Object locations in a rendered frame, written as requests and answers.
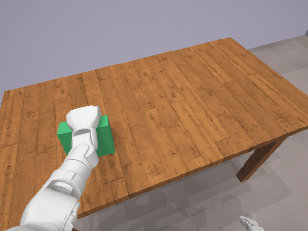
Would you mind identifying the table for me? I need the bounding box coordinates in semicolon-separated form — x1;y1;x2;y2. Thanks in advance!
0;37;308;231

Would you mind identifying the robot left hand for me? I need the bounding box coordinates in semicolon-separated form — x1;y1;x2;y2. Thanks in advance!
66;105;101;132

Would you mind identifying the robot left forearm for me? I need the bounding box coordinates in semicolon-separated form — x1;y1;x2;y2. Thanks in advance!
20;126;99;226

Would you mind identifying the sponge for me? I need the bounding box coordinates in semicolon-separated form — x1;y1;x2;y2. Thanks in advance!
57;115;115;157

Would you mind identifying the robot left upper arm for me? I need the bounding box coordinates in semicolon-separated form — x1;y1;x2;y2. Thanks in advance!
5;188;81;231

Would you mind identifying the robot right hand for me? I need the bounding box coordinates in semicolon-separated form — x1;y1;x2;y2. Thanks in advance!
239;216;264;231

